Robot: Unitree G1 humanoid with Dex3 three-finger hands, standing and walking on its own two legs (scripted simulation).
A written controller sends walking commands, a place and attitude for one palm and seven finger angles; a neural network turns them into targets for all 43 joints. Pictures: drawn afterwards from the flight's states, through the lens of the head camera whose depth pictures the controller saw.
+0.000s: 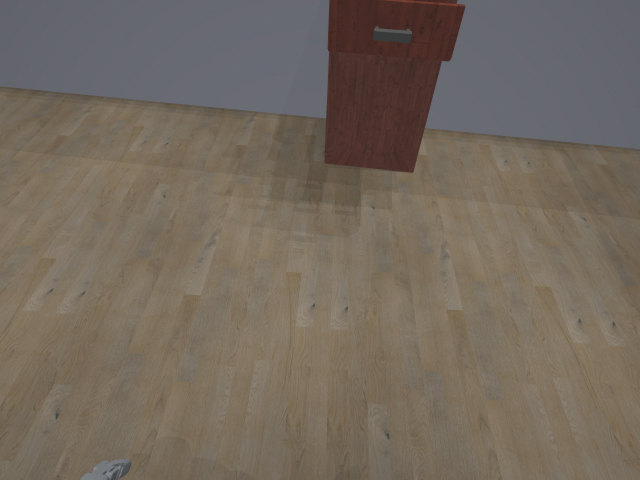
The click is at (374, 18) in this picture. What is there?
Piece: drawer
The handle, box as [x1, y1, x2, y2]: [373, 26, 411, 42]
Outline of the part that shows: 374,28 373,39 401,42 410,41 411,31 409,29 405,31 381,29 378,26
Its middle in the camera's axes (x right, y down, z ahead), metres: +0.23 -0.66 +1.24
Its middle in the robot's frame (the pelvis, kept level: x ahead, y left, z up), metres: +1.38 -0.16 +0.02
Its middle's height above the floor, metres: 0.79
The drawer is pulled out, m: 0.30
